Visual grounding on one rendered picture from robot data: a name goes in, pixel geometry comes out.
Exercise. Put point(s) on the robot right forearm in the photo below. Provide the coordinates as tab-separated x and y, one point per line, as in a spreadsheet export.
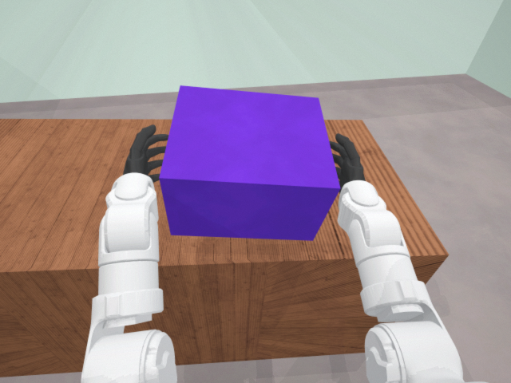
391	291

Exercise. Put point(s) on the robot left forearm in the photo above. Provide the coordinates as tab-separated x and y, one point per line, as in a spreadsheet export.
128	256

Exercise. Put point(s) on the carton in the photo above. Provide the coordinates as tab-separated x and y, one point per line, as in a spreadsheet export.
249	165

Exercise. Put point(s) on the right robot upper arm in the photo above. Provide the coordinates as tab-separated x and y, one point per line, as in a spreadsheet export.
411	352

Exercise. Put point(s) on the left robot upper arm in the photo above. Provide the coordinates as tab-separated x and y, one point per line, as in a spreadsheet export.
138	357

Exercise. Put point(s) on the pedestal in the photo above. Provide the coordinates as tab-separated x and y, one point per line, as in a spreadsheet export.
225	299

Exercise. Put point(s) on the right robot hand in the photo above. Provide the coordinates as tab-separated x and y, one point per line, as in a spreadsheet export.
348	161

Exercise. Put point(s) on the left robot hand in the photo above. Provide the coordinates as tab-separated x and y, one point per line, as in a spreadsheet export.
137	160

